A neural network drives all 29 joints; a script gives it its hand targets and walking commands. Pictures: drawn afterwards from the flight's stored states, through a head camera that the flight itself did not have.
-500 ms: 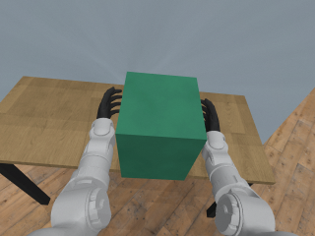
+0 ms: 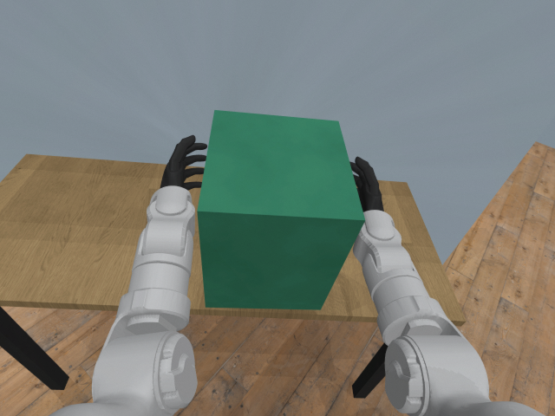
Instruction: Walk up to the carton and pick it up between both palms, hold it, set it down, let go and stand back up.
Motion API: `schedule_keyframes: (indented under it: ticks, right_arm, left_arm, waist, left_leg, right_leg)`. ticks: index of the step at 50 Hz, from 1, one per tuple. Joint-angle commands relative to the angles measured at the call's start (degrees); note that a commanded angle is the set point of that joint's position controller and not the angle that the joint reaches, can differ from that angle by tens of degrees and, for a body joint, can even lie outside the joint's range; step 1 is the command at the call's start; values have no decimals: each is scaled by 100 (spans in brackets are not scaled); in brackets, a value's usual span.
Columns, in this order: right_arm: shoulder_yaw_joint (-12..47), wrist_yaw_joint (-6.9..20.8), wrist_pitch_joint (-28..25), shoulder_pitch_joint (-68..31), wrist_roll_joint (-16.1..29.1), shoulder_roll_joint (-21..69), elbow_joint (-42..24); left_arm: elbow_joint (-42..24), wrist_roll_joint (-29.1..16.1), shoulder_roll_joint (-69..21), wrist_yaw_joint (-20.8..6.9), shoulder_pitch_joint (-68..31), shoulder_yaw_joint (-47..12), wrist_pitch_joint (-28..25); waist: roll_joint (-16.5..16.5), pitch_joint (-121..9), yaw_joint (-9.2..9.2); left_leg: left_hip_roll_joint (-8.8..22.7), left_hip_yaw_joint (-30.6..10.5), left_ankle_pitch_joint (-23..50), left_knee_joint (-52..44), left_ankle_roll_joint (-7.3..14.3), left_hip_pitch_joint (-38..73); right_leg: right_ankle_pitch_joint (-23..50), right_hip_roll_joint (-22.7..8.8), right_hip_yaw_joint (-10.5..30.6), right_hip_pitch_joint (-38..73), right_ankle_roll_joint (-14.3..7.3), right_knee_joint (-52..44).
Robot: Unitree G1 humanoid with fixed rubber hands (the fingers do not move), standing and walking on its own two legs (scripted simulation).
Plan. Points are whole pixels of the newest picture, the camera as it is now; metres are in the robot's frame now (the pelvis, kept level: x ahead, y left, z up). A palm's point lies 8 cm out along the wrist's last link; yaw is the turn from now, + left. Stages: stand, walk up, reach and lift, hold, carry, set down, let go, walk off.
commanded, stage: reach and lift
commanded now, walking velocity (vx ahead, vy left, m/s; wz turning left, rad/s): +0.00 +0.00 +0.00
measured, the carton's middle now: (270, 216) +0.40 +0.00 +0.08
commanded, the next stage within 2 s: hold in 1.64 s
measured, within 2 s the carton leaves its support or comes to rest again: neither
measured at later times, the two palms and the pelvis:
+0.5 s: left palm (167, 171) +0.37 +0.15 +0.18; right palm (374, 193) +0.37 -0.14 +0.16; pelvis -0.01 +0.00 +0.00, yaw +1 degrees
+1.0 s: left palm (165, 157) +0.37 +0.15 +0.21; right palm (379, 181) +0.37 -0.14 +0.19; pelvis -0.01 +0.00 +0.00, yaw +1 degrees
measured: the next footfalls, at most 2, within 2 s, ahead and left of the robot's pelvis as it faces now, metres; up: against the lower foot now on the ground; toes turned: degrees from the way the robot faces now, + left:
none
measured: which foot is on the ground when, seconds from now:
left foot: down 0.00-1.00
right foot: down 0.00-1.00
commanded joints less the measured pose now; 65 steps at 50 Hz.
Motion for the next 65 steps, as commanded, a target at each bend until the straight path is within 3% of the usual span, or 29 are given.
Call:
schedule_keyframes:
  ticks: [1,12,19,30,43,52,65]
  right_arm:
    - [1753,568,-453,-4597,226,2831,-1909]
    - [2270,375,161,-4708,793,2905,-2615]
    - [2333,313,502,-4811,967,2899,-2704]
    - [2588,217,805,-4976,1309,2943,-3076]
    - [2453,226,1053,-5207,1358,2956,-3046]
    - [2597,123,1166,-5269,1516,2990,-3155]
    - [2760,71,1327,-5334,1704,3048,-3280]
  left_arm:
    - [-606,-531,-3342,-956,-3053,-2234,54]
    - [-1465,-814,-3368,-952,-3113,-2721,781]
    - [-1591,-791,-3275,-999,-3191,-2631,1128]
    - [-1963,-799,-3213,-1032,-3176,-2635,1488]
    - [-2116,-910,-3206,-1031,-3613,-2706,1724]
    - [-2117,-873,-3118,-1088,-3565,-2579,1801]
    - [-2356,-912,-3090,-1093,-3790,-2679,1895]
  waist:
    - [412,-2610,-57]
    - [413,-2481,-261]
    - [399,-2279,-292]
    - [363,-2344,-301]
    - [493,-2276,-367]
    - [382,-2435,-377]
    - [461,-2373,-356]
  left_leg:
    - [-206,22,1385,103,-218,1437]
    - [-221,-137,1129,74,-174,1506]
    - [-230,-159,807,-10,-113,1465]
    - [-256,-167,1088,60,-102,1584]
    - [-213,-172,724,-35,-99,1560]
    - [-275,-166,1127,87,-83,1609]
    - [-276,-184,1123,105,-88,1527]
  right_leg:
    - [1187,197,-187,-6,206,-72]
    - [961,192,-149,-8,261,-76]
    - [687,183,-132,-53,274,-105]
    - [991,232,-117,119,313,-71]
    - [495,243,-140,-111,251,-132]
    - [1095,256,-91,178,335,-67]
    - [1034,267,-72,143,325,-42]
